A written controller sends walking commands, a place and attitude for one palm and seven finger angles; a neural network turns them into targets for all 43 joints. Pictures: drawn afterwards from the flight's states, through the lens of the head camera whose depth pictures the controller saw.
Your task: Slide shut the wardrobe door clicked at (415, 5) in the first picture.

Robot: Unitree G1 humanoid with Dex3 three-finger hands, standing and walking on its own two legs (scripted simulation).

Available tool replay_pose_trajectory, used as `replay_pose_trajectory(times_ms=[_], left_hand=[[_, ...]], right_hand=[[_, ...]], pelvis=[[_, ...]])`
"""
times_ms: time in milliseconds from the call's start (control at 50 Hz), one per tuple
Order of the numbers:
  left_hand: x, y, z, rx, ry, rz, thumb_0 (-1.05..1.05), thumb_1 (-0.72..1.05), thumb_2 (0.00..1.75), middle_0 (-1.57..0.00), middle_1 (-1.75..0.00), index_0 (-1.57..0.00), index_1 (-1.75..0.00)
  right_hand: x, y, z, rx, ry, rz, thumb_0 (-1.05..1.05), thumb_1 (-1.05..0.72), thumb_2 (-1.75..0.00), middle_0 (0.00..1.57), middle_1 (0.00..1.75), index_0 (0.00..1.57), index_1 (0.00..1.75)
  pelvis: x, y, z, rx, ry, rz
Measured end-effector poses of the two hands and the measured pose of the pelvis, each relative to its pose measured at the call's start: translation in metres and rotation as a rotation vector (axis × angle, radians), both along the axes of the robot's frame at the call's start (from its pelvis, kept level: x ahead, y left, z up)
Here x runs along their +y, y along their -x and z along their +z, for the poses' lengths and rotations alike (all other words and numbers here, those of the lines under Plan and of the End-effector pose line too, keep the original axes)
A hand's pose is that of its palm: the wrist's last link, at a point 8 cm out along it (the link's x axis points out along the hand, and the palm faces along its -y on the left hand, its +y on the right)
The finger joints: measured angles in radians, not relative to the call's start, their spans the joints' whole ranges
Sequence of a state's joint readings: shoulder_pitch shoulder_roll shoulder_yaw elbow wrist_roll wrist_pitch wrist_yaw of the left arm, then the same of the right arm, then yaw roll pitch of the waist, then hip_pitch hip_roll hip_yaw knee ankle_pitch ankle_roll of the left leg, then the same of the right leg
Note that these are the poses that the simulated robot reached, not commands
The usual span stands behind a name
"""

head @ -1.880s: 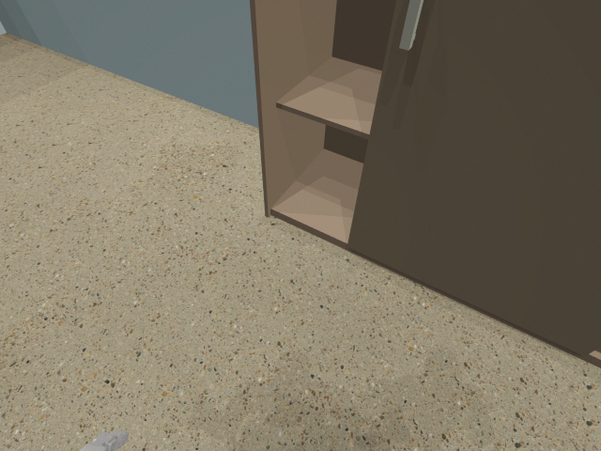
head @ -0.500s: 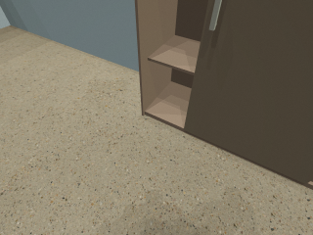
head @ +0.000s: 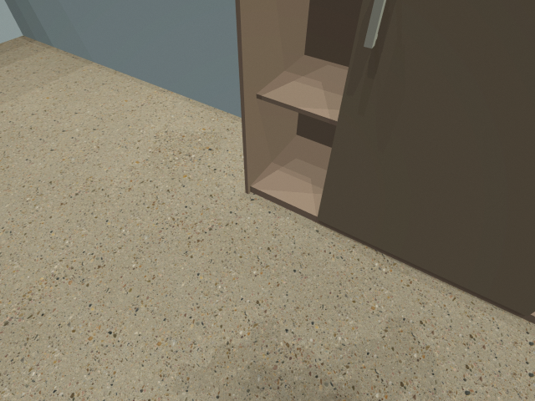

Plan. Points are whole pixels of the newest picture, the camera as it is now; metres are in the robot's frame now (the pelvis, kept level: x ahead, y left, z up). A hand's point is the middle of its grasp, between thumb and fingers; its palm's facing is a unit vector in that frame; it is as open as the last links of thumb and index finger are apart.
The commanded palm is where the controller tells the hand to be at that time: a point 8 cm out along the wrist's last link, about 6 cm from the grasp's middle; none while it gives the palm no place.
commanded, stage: walk to a spot facing it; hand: right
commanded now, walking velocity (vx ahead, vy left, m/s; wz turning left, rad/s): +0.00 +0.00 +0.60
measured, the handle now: out of the picture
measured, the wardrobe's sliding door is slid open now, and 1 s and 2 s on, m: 0.39 0.39 0.39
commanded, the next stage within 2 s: none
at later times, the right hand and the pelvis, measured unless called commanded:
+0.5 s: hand out of the picture +0.03 -0.15 -0.16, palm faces -0.15 +0.96 -0.23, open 7.4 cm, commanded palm none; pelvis +0.01 +0.04 +0.00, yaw +14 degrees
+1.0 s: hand (373, 331) +0.30 -0.20 -0.19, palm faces -0.41 +0.89 -0.19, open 7.4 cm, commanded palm none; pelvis +0.18 -0.02 +0.00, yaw +31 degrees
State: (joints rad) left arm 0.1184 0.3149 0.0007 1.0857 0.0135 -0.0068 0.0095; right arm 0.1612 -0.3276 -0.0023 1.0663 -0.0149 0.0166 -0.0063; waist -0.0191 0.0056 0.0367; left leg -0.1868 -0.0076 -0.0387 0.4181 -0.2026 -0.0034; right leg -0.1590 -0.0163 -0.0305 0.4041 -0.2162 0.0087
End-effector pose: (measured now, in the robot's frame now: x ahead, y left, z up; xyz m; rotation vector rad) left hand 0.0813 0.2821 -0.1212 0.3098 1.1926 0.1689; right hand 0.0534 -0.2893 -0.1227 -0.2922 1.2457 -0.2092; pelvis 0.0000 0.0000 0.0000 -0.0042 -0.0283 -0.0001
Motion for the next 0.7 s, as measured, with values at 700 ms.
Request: replay_pose_trajectory(times_ms=[700], left_hand=[[0.014, -0.005, -0.001, -0.103, 0.078, 0.314, 0.00, 0.91, 0.90, -0.20, -0.30, -0.20, -0.30]], right_hand=[[0.077, -0.029, -0.007, 0.162, -0.109, 0.164, 0.00, -0.90, -0.90, 0.20, 0.30, 0.20, 0.30]], pelvis=[[0.023, -0.065, 0.001, 0.050, -0.004, 0.332]])
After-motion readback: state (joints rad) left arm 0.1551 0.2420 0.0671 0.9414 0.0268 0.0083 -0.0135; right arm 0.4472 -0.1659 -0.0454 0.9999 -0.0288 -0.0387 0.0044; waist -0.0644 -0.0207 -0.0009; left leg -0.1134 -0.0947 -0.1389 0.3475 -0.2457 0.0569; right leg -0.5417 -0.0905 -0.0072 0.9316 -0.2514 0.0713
